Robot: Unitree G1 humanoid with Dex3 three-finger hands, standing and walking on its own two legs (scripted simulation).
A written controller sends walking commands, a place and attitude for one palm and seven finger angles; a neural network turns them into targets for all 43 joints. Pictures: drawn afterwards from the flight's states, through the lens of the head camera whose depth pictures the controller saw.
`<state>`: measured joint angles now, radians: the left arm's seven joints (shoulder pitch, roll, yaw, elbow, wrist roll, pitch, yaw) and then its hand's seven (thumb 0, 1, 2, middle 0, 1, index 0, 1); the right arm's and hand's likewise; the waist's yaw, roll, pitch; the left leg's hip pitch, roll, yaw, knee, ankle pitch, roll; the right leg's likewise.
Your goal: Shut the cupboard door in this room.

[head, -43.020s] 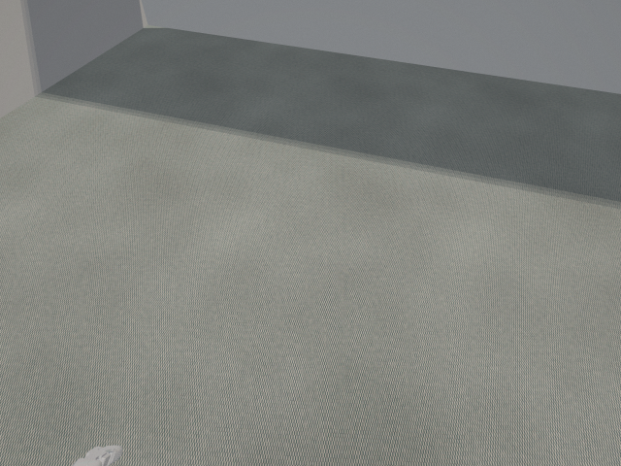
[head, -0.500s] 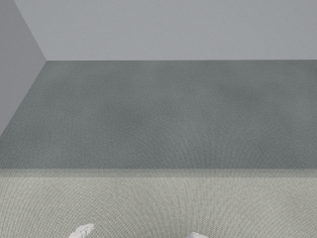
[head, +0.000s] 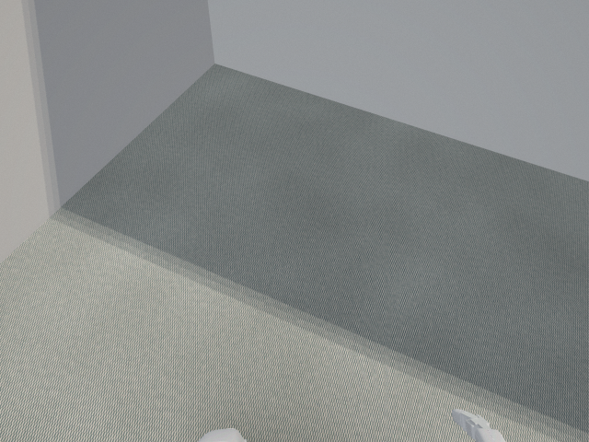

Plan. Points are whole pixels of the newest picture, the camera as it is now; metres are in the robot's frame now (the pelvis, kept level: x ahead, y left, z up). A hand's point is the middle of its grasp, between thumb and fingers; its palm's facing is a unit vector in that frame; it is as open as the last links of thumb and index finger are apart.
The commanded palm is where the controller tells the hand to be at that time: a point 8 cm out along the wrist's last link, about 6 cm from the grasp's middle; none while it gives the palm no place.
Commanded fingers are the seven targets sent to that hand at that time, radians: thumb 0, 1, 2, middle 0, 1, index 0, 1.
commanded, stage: walk to a spot facing it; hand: left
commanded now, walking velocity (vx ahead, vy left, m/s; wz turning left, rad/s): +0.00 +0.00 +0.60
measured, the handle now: out of the picture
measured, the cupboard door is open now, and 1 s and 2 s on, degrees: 88 88 88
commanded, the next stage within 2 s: none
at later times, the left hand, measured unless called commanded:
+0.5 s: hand out of the picture +0.07 +0.18 -0.13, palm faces +0.29 -0.91 -0.28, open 7.4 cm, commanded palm none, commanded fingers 0.00 0.90 0.90 -0.20 -0.30 -0.20 -0.30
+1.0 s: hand out of the picture -0.11 +0.20 -0.15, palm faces +0.61 -0.74 -0.28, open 7.4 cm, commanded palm none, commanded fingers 0.00 0.90 0.90 -0.20 -0.30 -0.20 -0.30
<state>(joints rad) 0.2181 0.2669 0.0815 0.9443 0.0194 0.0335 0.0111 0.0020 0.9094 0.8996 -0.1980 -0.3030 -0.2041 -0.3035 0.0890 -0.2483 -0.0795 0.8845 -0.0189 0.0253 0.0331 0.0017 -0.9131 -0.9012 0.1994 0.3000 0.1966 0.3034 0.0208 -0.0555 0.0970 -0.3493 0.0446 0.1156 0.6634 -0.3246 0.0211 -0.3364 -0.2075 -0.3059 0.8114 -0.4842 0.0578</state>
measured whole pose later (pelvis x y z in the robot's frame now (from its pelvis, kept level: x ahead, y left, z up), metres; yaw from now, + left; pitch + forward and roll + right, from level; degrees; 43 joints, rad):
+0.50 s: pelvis +0.01 -0.05 +0.01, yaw +18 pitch +0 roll +1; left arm 0.14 0.18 0.03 0.85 0.01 0.00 0.02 0.00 0.91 0.90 -0.20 -0.30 -0.20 -0.30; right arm 0.19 -0.25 -0.10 0.95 -0.02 0.07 0.02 0.01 -0.91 -0.90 0.21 0.30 0.20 0.30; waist -0.04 0.06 0.09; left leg -0.49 -0.05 -0.06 1.01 -0.45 -0.04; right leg -0.26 -0.06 -0.11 0.58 -0.31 -0.01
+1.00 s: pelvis -0.02 -0.03 +0.02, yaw +37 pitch +0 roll -1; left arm 0.20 0.29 0.08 0.93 0.01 0.06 0.00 0.01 0.91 0.90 -0.19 -0.30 -0.20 -0.30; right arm 0.13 -0.23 -0.06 0.90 -0.02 0.03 0.01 0.00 -0.91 -0.90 0.21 0.30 0.20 0.30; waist 0.01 -0.02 0.09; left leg -0.28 0.00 -0.01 0.53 -0.25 0.02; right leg -0.47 -0.11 -0.06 1.05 -0.45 0.09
